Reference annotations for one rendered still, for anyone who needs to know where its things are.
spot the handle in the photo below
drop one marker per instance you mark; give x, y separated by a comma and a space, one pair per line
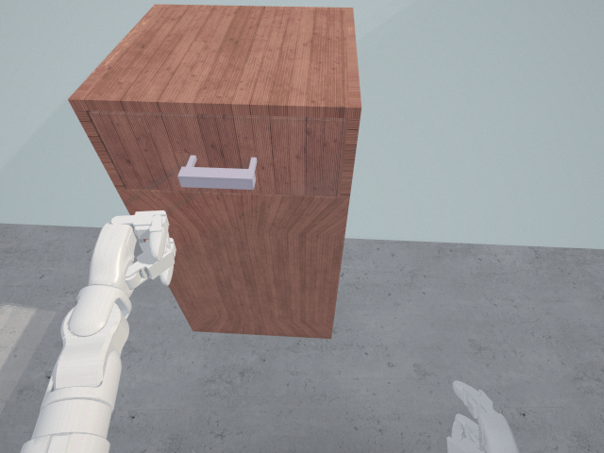
217, 178

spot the drawer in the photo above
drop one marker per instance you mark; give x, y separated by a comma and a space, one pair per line
295, 155

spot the cabinet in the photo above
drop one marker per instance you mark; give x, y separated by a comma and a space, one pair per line
246, 263

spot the left robot forearm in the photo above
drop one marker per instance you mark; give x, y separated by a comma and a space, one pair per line
81, 393

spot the robot left hand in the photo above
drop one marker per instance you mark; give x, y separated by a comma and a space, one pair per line
117, 248

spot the robot right hand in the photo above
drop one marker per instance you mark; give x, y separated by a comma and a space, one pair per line
492, 433

